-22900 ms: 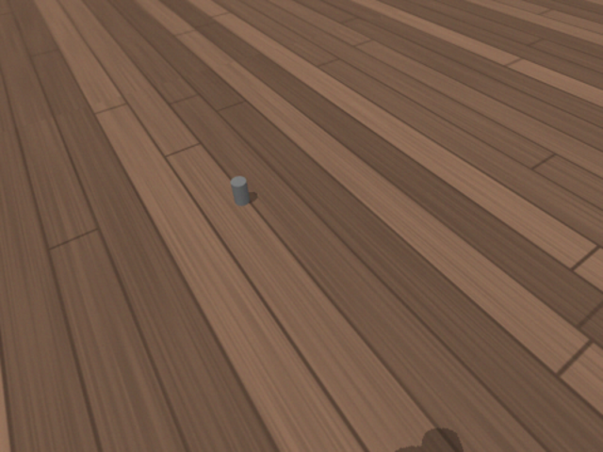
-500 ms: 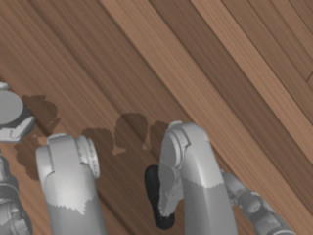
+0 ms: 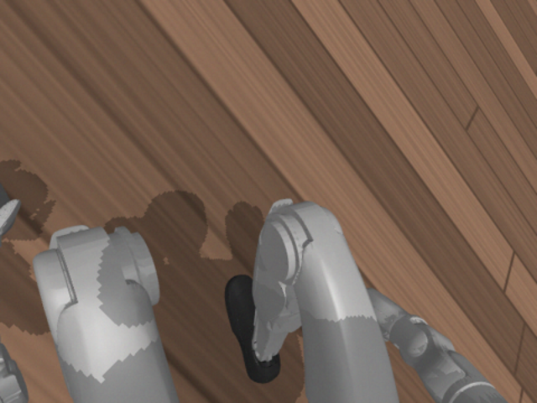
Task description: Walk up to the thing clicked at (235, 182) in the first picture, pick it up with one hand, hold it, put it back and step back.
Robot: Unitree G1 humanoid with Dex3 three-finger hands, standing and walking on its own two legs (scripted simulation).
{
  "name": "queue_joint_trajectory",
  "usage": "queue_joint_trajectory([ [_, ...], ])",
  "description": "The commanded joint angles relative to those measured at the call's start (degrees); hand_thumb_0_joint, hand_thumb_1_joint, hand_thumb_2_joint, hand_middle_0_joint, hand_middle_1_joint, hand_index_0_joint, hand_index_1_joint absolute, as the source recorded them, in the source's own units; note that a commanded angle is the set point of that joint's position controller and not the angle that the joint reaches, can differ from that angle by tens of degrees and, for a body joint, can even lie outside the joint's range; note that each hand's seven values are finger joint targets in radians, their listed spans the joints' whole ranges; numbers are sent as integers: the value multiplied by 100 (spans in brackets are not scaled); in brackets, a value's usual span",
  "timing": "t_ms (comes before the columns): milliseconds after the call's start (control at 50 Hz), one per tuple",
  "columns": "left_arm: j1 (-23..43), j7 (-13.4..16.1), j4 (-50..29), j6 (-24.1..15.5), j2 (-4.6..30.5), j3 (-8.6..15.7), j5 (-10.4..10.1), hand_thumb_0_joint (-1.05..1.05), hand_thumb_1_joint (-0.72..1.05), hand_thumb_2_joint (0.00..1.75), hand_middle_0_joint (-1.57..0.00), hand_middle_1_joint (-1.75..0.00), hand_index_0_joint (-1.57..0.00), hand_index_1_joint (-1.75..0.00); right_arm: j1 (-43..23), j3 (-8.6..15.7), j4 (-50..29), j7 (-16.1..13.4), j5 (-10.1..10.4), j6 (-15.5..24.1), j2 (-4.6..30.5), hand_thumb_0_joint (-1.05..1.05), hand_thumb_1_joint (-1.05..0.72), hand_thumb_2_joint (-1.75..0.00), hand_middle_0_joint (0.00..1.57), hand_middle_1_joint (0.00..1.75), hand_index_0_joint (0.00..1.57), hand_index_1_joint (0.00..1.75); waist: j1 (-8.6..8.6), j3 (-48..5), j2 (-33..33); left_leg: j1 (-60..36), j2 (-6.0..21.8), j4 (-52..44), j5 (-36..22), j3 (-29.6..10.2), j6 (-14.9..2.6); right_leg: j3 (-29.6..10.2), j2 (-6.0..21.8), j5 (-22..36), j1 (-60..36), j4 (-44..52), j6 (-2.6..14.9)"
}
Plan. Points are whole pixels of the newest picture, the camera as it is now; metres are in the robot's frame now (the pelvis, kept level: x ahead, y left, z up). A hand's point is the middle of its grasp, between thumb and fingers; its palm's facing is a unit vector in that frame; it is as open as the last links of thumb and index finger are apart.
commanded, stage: lower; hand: left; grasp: from the side
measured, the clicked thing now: out of the picture +0.39 +0.30 -0.19
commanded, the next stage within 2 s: loosen in 0.52 s
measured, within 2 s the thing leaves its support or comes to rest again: rests again in 0.30 s
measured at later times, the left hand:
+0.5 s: hand out of the picture +0.39 +0.30 -0.18, palm faces +0.44 -0.90 +0.00, open 10.2 cm
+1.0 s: hand out of the picture +0.39 +0.30 -0.18, palm faces +0.44 -0.90 +0.01, open 11.7 cm
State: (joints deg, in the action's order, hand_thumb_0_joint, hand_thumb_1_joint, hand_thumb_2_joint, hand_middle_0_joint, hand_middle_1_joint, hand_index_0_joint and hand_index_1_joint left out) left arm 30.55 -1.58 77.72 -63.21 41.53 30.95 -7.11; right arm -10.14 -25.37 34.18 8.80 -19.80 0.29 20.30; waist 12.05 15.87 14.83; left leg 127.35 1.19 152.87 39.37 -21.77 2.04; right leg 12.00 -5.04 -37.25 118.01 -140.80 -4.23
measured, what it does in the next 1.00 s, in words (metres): stands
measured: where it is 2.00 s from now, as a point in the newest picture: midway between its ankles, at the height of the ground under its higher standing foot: (189, 375)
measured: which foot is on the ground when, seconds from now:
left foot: down 0.00-1.00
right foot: down 0.00-1.00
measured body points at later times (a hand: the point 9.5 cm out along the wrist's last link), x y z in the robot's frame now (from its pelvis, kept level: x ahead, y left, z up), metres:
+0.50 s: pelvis +0.00 +0.01 +0.00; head +0.21 +0.20 +0.33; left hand +0.36 +0.35 -0.18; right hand +0.18 -0.23 -0.03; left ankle +0.08 +0.13 -0.24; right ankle +0.13 -0.13 -0.24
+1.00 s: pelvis -0.01 +0.01 +0.00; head +0.20 +0.21 +0.33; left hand +0.36 +0.35 -0.18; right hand +0.18 -0.22 -0.02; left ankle +0.08 +0.13 -0.24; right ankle +0.13 -0.13 -0.24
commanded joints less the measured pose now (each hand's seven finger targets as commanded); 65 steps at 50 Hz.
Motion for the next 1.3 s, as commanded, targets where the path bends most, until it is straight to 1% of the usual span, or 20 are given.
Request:
queue_joint_trajectory([
  [0, 1173, 69, -867, -614, 1164, 55, 26, 0, 20, 121, -119, -132, -121, -131, 52, 594, -192, -100, -43, -17, 2016, 0, -90, -90, 20, 30, 20, 30, 464, -3209, -2968, -2173, 334, -1844, -387, 682, -15, 799, -178, 906, -1352, 1064, 459],
  [40, 1108, 101, -797, -633, 1009, 9, 21, 0, 21, 123, -122, -135, -124, -134, 65, 581, -193, -94, -69, -7, 2045, 0, -91, -90, 20, 30, 20, 30, 515, -3195, -2992, -2353, 360, -1899, -473, 596, 29, 852, -173, 981, -1353, 1013, 440],
  [80, 1178, 127, -857, -684, 1245, 58, 38, 0, 19, 120, -121, -132, -123, -132, 8, 558, -227, -94, -67, -9, 2084, 0, -91, -90, 20, 30, 20, 30, 479, -3106, -3092, -2293, 366, -1918, -382, 590, 26, 868, -181, 905, -1291, 1002, 457],
  [220, 1013, 220, -708, -762, 1160, 58, 20, 0, 25, 125, -122, -134, -123, -134, 38, 491, -212, -77, -105, 24, 2101, 0, -90, -90, 20, 30, 20, 30, 562, -3062, -3020, -2339, 374, -1868, -476, 509, 30, 928, -221, 1045, -1401, 1007, 428],
  [240, 1088, 236, -733, -770, 1294, 63, 42, 0, 24, 124, -123, -134, -124, -133, 10, 471, -212, -79, -105, 17, 2102, 0, -90, -90, 20, 30, 20, 30, 547, -2967, -3071, -2285, 380, -1891, -418, 499, 26, 926, -221, 985, -1328, 1004, 441],
  [300, 1082, 247, -754, -811, 1194, 4, 58, 0, 25, 124, -123, -133, -124, -133, -10, 471, -199, -83, -138, 3, 2120, 0, -90, -90, 20, 30, 20, 30, 584, -2974, -3201, -2410, 397, -1900, -483, 460, 59, 952, -227, 1057, -1342, 961, 437],
  [500, 1036, 356, -629, -900, 1419, 123, 84, 0, 26, 126, -122, -133, -124, -133, -52, 380, -248, -61, -202, -16, 2144, 0, -89, -90, 20, 30, 20, 30, 594, -2908, -3081, -2330, 406, -1841, -419, 420, 28, 993, -266, 1022, -1435, 1011, 420],
  [540, 982, 338, -551, -906, 1275, 41, 103, 0, 28, 126, -121, -132, -122, -133, -77, 394, -236, -58, -218, -19, 2160, 0, -89, -90, 20, 30, 20, 30, 633, -2836, -3089, -2384, 427, -1870, -454, 378, 52, 1016, -264, 1052, -1382, 964, 422],
  [600, 938, 355, -476, -896, 1303, 48, 61, 0, 27, 124, -121, -130, -122, -131, -85, 354, -236, -66, -203, -6, 2153, 0, -89, -90, 20, 30, 20, 30, 617, -2808, -2986, -2291, 415, -1830, -468, 389, 26, 1025, -290, 1064, -1408, 1001, 425],
  [620, 989, 347, -493, -899, 1279, 6, 56, 0, 23, 116, -124, -127, -125, -127, -113, 338, -288, -71, -225, -2, 2140, 0, -90, -90, 20, 30, 20, 30, 635, -2857, -2925, -2296, 405, -1782, -523, 409, 11, 1021, -297, 1125, -1465, 1041, 417],
  [740, 1039, 347, -472, -890, 1245, -63, 79, 0, -5, 69, -96, -88, -97, -86, -164, 349, -320, -67, -210, 10, 2158, 0, -91, -90, 20, 30, 20, 30, 656, -2651, -2876, -2212, 434, -1856, -262, 356, 4, 1065, -302, 917, -1303, 1044, 418],
  [800, 957, 356, -482, -877, 1250, -28, 96, 0, -23, 58, -77, -70, -79, -70, -147, 358, -305, -69, -215, 4, 2151, 0, -91, -90, 20, 30, 20, 30, 602, -2705, -2939, -2317, 452, -1893, -360, 327, 29, 1058, -306, 983, -1321, 995, 427],
  [880, 968, 379, -426, -850, 1259, -62, 114, 0, -33, 40, -59, -49, -59, -49, -173, 351, -327, -59, -208, -13, 2154, 0, -91, -90, 20, 30, 20, 30, 612, -2591, -2966, -2279, 457, -1939, -242, 290, 34, 1071, -297, 894, -1228, 994, 431],
  [940, 1064, 376, -440, -863, 1233, -83, 93, 0, -39, 34, -53, -42, -53, -43, -186, 319, -346, -55, -221, -12, 2139, 0, -92, -90, 20, 30, 20, 30, 663, -2525, -2952, -2175, 447, -1917, -138, 300, 20, 1067, -301, 842, -1261, 1046, 419],
  [1020, 918, 387, -396, -879, 1304, -1, 101, 0, -42, 28, -45, -33, -44, -33, -114, 342, -299, -45, -220, -13, 2159, 0, -92, -90, 20, 30, 20, 30, 615, -2651, -2971, -2310, 452, -1925, -299, 272, 37, 1069, -306, 939, -1304, 992, 424],
  [1140, 951, 382, -453, -858, 1234, -52, 80, 0, -48, 21, -29, -19, -28, -20, -126, 342, -316, -52, -221, -7, 2135, 0, -91, -90, 20, 30, 20, 30, 606, -2680, -2923, -2313, 457, -1917, -365, 299, 26, 1067, -322, 983, -1321, 1025, 438],
  [1160, 980, 359, -465, -858, 1108, -164, 86, 0, -49, 18, -27, -17, -26, -18, -159, 338, -324, -52, -218, -11, 2126, 0, -91, -90, 20, 30, 20, 30, 626, -2631, -2921, -2327, 466, -1931, -343, 284, 34, 1073, -316, 964, -1280, 1025, 431],
  [1200, 906, 378, -442, -838, 1241, -48, 94, 0, -52, 16, -23, -13, -22, -14, -153, 353, -350, -61, -221, -11, 2139, 0, -91, -90, 20, 30, 20, 30, 570, -2680, -2910, -2317, 461, -1904, -324, 308, 24, 1063, -320, 952, -1306, 1036, 433],
  [1240, 964, 345, -372, -838, 1096, -160, 89, 0, -44, 15, -12, -7, -11, -8, -129, 330, -289, -62, -222, -25, 2127, 0, -89, -90, 20, 30, 20, 30, 636, -2608, -2912, -2298, 468, -1909, -288, 285, 29, 1065, -317, 937, -1289, 1046, 425],
  [1280, 989, 345, -489, -842, 1440, -9, 101, 0, -45, 13, -9, -4, -9, -5, -150, 314, -327, -85, -194, -28, 2141, 0, -89, -90, 20, 30, 20, 30, 562, -2637, -2977, -2280, 473, -1901, -345, 313, 14, 1042, -306, 961, -1308, 1031, 436],
])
